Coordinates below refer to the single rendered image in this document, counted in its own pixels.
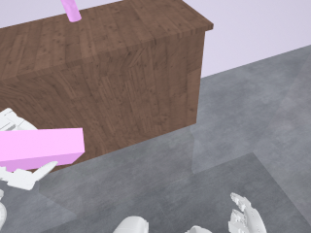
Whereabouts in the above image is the sponge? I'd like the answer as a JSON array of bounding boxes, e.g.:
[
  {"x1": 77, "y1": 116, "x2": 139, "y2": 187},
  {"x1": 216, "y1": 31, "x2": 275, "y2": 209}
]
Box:
[{"x1": 0, "y1": 127, "x2": 85, "y2": 172}]

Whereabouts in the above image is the table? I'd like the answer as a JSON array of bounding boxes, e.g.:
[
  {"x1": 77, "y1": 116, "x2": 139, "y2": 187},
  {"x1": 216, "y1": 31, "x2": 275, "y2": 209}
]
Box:
[{"x1": 0, "y1": 0, "x2": 214, "y2": 174}]

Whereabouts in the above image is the robot right hand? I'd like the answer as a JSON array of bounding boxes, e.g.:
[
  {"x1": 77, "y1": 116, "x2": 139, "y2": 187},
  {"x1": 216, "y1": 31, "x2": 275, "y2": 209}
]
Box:
[{"x1": 228, "y1": 192, "x2": 267, "y2": 233}]

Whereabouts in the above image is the robot left hand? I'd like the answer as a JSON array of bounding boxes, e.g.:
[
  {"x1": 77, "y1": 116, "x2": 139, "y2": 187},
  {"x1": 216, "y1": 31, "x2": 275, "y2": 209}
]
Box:
[{"x1": 0, "y1": 108, "x2": 58, "y2": 190}]

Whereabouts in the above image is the robot left thigh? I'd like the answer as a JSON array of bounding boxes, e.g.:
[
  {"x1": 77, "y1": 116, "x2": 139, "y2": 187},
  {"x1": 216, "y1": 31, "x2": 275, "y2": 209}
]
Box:
[{"x1": 113, "y1": 216, "x2": 149, "y2": 233}]

